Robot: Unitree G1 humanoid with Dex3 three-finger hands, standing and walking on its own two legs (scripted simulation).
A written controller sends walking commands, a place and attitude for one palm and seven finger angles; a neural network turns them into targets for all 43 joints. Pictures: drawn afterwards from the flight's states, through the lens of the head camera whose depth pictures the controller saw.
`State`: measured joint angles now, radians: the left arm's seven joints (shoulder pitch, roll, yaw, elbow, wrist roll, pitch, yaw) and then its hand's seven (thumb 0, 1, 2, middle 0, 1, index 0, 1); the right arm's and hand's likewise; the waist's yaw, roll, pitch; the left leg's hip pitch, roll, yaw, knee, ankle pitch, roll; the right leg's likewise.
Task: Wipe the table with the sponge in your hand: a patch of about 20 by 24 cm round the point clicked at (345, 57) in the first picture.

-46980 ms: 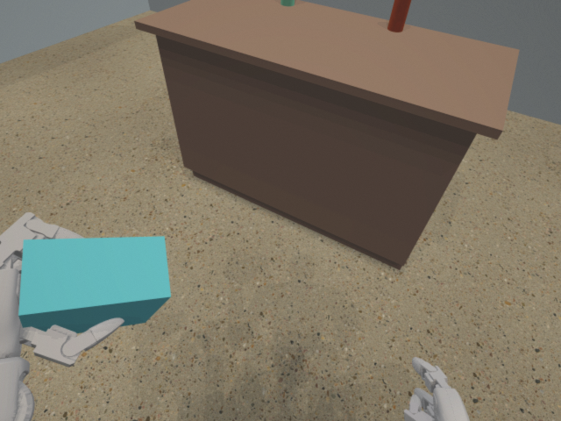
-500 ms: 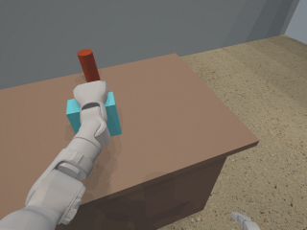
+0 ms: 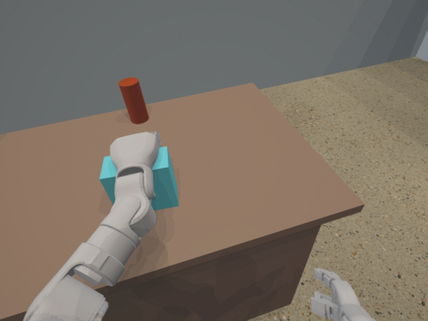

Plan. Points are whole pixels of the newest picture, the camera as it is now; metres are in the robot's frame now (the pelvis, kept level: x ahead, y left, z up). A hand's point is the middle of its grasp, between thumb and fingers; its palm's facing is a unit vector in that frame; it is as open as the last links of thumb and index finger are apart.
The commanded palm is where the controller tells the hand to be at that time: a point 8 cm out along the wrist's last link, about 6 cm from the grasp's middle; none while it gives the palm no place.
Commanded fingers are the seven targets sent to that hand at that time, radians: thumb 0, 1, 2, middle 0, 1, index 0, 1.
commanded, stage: wipe back along the third lane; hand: left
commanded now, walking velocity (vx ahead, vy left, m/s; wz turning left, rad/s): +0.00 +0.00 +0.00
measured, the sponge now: (145, 188) +0.37 +0.20 +0.06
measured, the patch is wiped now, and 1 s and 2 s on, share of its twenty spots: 0.80 0.90 0.90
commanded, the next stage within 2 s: slide back across to the middle lane in 0.70 s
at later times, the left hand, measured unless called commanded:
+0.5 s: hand (150, 186) +0.33 +0.16 +0.12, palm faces +0.08 -0.07 -0.99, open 10.8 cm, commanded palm +0.28 +0.15 +0.16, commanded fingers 0.00 0.10 1.30 -1.20 -1.60 -1.20 -1.60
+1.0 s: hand (149, 199) +0.29 +0.15 +0.12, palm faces +0.12 -0.18 -0.98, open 10.8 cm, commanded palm +0.25 +0.16 +0.17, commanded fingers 0.00 0.10 1.30 -1.20 -1.60 -1.20 -1.60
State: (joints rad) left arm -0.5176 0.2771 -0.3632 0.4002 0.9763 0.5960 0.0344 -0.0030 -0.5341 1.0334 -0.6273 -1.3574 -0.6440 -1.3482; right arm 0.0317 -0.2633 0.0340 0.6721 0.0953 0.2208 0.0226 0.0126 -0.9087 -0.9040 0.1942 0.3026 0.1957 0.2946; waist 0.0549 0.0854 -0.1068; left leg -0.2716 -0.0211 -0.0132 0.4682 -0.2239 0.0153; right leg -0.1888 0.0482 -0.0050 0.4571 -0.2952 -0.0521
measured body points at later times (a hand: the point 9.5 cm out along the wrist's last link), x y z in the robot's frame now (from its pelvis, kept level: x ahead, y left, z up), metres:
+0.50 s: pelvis -0.02 -0.01 +0.00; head -0.06 -0.06 +0.44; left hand +0.32 +0.16 +0.17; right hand +0.22 -0.22 -0.08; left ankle +0.01 +0.11 -0.74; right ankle -0.04 -0.09 -0.74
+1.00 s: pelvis -0.02 -0.02 +0.00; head -0.07 -0.07 +0.44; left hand +0.28 +0.15 +0.18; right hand +0.23 -0.22 -0.07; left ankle +0.01 +0.11 -0.74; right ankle -0.04 -0.09 -0.74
